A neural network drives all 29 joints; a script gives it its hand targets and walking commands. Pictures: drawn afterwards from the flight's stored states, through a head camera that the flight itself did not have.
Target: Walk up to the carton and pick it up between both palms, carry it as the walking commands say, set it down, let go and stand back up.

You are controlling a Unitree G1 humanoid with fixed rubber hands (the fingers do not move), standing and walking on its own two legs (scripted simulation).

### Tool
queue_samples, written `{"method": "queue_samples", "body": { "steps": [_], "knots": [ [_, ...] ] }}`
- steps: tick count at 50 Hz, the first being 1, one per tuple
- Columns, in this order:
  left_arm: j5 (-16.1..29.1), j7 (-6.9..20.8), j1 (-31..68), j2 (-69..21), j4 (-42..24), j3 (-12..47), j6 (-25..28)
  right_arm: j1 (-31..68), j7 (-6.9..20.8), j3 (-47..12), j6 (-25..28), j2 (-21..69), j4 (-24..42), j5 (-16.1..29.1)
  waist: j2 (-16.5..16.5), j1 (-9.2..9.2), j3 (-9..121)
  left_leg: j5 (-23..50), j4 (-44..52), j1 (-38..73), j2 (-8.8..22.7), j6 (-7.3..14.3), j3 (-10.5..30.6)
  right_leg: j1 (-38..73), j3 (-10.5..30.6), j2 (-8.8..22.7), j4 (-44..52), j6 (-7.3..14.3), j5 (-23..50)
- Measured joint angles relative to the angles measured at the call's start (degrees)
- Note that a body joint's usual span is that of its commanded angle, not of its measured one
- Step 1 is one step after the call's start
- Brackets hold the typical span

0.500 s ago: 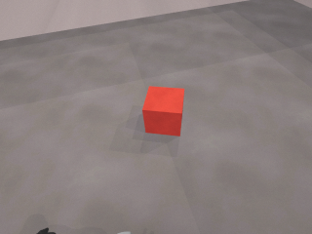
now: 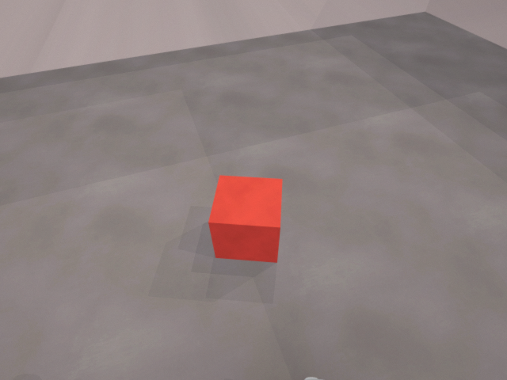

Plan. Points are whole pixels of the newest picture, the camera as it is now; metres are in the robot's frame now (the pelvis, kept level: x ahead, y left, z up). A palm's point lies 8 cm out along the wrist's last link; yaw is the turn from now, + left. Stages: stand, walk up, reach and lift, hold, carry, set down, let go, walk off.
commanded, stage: walk up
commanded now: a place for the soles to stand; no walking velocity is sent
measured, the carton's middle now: (248, 219) +0.88 -0.01 -0.63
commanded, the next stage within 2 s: none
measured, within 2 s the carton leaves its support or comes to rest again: neither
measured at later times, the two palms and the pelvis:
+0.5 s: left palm (69, 355) +0.22 +0.32 -0.10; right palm (432, 295) +0.27 -0.33 -0.08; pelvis +0.18 +0.00 +0.00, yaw +2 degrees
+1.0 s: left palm (90, 293) +0.34 +0.32 -0.11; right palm (383, 223) +0.46 -0.31 -0.11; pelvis +0.32 -0.01 -0.02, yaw +3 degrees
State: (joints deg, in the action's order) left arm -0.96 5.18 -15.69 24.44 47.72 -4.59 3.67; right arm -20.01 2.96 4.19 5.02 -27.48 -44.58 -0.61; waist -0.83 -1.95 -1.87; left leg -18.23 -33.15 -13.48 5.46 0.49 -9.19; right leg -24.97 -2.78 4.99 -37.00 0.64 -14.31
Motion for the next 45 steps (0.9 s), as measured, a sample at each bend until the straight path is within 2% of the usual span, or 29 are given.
{"method": "queue_samples", "body": {
  "steps": [2,3,5,7,12,16,17,18,21,23,27,30,32,34,37,39,42,45],
  "knots": [
    [-0.24,-0.54,0.06,0.91,-0.08,-0.79,0.87,-0.80,0.01,-0.07,-0.61,-0.14,-0.51,0.02,0.97,0.28,0.33,-5.45,-7.44,-1.64,1.38,1.25,1.41,1.61,-0.62,-1.44,0.67,0.13,2.30],
    [-0.40,-1.06,0.27,1.09,-0.30,-1.05,1.22,-0.76,-0.15,-0.16,-1.12,0.10,-1.14,0.09,1.40,0.63,0.23,-7.42,-13.60,-3.82,0.99,1.48,3.42,1.58,-1.09,-1.76,-1.22,0.12,1.56],
    [0.00,-1.88,0.37,0.91,-0.90,-1.02,1.52,-0.17,-0.48,-0.65,-1.85,0.53,-2.36,0.23,2.13,1.54,-0.02,-7.20,-24.12,-8.62,-0.78,1.72,6.67,2.99,-1.78,-1.96,-2.02,0.17,-0.98],
    [0.23,-2.45,-0.30,0.68,-1.33,-0.60,1.69,0.72,-0.43,-1.02,-1.85,0.89,-2.82,0.20,2.77,2.50,-0.22,-4.77,-27.25,-12.07,-1.53,1.59,7.58,5.25,-2.23,-2.00,-0.23,0.43,-0.90],
    [0.08,-2.51,-3.26,1.15,-1.45,0.06,1.37,2.96,0.74,-1.41,-1.63,2.12,-2.88,-0.23,2.45,4.22,-0.20,-1.28,-16.98,-15.17,-1.17,0.04,6.65,10.07,-2.91,-1.49,2.92,-0.10,-3.42],
    [0.13,-2.09,-5.20,2.32,-1.15,0.34,0.70,3.78,1.43,-1.07,-0.84,2.57,-2.35,-0.09,0.77,5.06,-0.13,4.43,-4.84,-11.95,-1.55,0.20,4.47,12.43,-3.19,-0.37,1.65,-0.76,-7.04],
    [0.24,-2.08,-5.74,2.50,-1.17,0.50,0.49,3.65,1.30,-0.97,-0.30,2.17,-2.04,-0.26,0.48,5.01,0.07,4.07,-1.73,-10.09,-2.14,0.77,4.11,12.24,-3.08,0.01,-0.48,-0.72,-8.89],
    [0.39,-2.19,-6.01,2.42,-1.03,0.67,0.22,3.71,0.92,-0.67,0.31,1.68,-1.68,-0.58,0.28,4.76,0.08,7.16,-0.96,-9.59,-2.59,0.67,4.10,10.74,-2.62,0.42,-4.86,0.17,-10.61],
    [0.60,-2.92,-4.51,1.68,0.46,1.24,-0.92,4.16,-0.27,-0.31,0.95,1.92,-0.81,-0.12,-1.09,3.30,-1.36,5.71,-3.94,-8.53,-3.24,-0.02,3.69,3.84,2.37,-1.30,-21.40,1.01,-11.94],
    [0.90,-2.91,-3.32,1.25,0.73,1.49,-1.01,3.54,-0.74,-0.47,0.76,2.30,-0.61,0.21,-1.88,2.65,-1.40,4.46,-2.34,-6.47,-3.20,0.05,3.46,0.18,2.69,-1.39,-23.99,0.90,-11.05],
    [0.91,-1.69,-1.44,-0.01,0.24,1.43,-0.42,2.06,-0.87,-0.42,0.33,1.55,-0.09,-0.31,-1.46,0.95,-1.44,3.61,0.14,-3.62,-2.32,0.39,3.05,-2.49,1.05,-0.06,-13.41,0.36,-8.00],
    [0.35,-1.08,-0.51,-0.23,0.04,1.05,0.18,0.65,-0.55,-0.18,-0.29,0.40,0.02,-0.28,-0.15,0.21,-1.25,0.64,-1.98,-2.93,-1.13,0.39,3.22,-0.52,-0.01,-0.54,-3.23,0.46,-3.33],
    [-0.14,-1.34,-0.38,0.26,-0.18,0.22,0.97,-0.52,-0.51,-0.11,-0.98,-0.05,-0.20,-0.27,1.06,0.22,-0.93,-5.02,-7.79,-4.04,0.33,1.78,4.30,1.10,-0.86,-2.00,-1.42,0.68,0.25],
    [-0.39,-2.07,-0.19,0.64,-0.63,-0.16,1.49,-0.73,-0.82,-0.33,-1.94,0.43,-1.53,-0.06,1.40,0.76,-0.69,-8.76,-18.02,-7.61,-0.75,1.91,6.91,1.30,-1.61,-2.23,-4.25,0.82,-1.05],
    [0.23,-3.15,-0.69,0.42,-1.10,0.05,1.81,0.17,-1.02,-0.90,-2.38,0.83,-2.84,-0.10,2.16,2.04,-0.90,-5.73,-27.68,-12.98,-2.00,1.64,8.18,4.53,-2.25,-2.21,-2.56,0.90,-2.76],
    [0.42,-3.71,-1.59,0.32,-1.06,0.32,1.93,1.33,-0.88,-1.11,-2.19,1.05,-3.03,-0.26,2.64,2.75,-1.28,-3.39,-26.65,-15.21,-1.63,0.93,8.00,6.69,-2.50,-2.22,-0.66,0.71,-2.75],
    [0.35,-4.10,-3.10,0.65,-0.90,0.89,1.62,3.64,-0.66,-1.25,-2.29,1.79,-3.09,-0.18,2.34,3.79,-1.97,-1.14,-19.00,-16.03,-1.13,0.12,6.79,8.74,-2.12,-1.89,0.92,0.14,-4.02],
    [0.62,-4.60,-3.62,1.00,-0.16,1.61,0.76,6.24,-0.97,-1.44,-2.56,2.60,-3.14,0.15,1.68,4.71,-3.06,3.35,-11.81,-14.59,-1.36,0.32,5.14,9.44,-1.52,-1.55,0.03,-0.40,-5.58]
  ]
}}
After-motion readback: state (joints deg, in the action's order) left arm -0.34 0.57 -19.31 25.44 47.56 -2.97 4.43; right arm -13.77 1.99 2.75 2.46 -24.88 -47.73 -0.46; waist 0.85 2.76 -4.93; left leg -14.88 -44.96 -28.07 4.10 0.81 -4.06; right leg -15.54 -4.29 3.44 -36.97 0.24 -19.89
